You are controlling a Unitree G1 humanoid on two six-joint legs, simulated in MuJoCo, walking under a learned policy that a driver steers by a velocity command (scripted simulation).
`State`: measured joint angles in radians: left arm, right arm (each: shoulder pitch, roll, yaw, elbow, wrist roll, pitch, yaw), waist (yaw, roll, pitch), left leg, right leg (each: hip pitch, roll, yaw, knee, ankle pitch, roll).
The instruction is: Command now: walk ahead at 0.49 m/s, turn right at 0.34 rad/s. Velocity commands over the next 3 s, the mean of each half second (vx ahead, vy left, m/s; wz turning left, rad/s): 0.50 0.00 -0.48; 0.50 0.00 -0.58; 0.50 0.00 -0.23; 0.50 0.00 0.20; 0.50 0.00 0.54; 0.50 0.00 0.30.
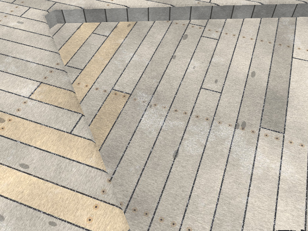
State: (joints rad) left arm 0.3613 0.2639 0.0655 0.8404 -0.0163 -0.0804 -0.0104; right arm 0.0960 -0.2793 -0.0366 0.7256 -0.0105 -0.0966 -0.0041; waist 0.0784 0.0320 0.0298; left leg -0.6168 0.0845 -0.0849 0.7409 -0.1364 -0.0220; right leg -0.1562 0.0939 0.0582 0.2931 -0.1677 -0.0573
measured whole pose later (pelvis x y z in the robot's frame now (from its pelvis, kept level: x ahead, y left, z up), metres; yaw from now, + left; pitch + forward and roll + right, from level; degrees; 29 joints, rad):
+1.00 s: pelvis +0.48 -0.13 +0.00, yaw -35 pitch +2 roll +1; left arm 0.35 0.28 0.07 0.70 -0.02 -0.05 0.00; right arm 0.06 -0.30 -0.06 0.69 -0.01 -0.10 0.00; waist 0.06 0.04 0.03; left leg -0.69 0.09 -0.10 0.70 0.02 -0.05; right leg -0.15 0.11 0.13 0.36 -0.23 -0.09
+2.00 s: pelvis +0.89 -0.48 +0.00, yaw -32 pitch +0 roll -2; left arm 0.33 0.26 0.07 0.83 0.02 -0.10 -0.01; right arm 0.19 -0.31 -0.07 0.78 0.02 -0.03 0.01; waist 0.05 0.05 0.02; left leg -0.69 0.10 -0.09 0.90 -0.03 -0.01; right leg -0.03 0.05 -0.17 0.23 -0.21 -0.05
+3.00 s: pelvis +1.40 -0.69 +0.00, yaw -7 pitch +1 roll -1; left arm 0.39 0.26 0.05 0.88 0.02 -0.07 -0.03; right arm 0.21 -0.29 -0.04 0.72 -0.05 -0.02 0.04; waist 0.05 0.05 0.02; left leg -0.53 0.04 -0.02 0.86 -0.25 0.02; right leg -0.13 0.05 -0.01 0.30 -0.20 -0.04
